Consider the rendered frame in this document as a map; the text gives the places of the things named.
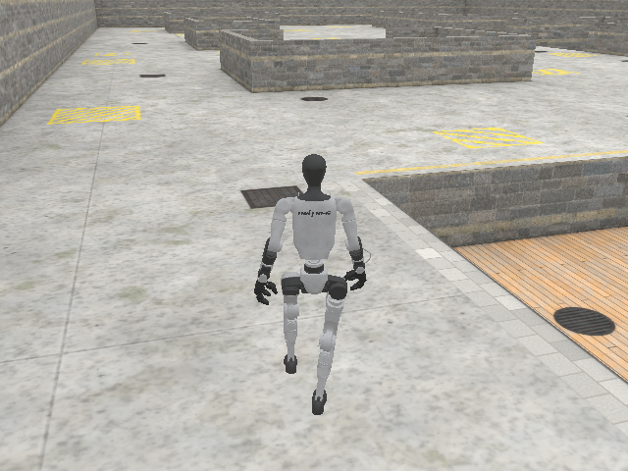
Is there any robot torso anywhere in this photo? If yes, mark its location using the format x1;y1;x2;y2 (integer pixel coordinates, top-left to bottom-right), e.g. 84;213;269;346
291;193;337;294

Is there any robot left upper arm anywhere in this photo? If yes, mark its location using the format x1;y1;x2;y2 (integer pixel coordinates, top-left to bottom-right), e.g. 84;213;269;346
267;197;294;252

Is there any robot head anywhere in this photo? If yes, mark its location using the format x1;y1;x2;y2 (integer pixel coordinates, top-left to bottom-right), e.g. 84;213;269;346
297;154;331;201

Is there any robot left forearm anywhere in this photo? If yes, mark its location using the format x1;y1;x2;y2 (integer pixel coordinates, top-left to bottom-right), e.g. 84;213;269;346
257;238;277;283

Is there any robot right forearm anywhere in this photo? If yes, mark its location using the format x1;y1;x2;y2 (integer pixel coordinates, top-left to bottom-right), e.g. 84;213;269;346
349;236;365;274

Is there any robot right hand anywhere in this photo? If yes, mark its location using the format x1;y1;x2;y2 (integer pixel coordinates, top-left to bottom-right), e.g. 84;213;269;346
344;268;367;290

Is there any robot right upper arm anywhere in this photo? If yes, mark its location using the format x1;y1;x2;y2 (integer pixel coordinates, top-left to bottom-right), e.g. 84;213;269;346
335;197;360;251

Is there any robot left hand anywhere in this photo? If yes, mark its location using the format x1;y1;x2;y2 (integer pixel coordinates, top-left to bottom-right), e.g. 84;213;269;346
254;280;278;305

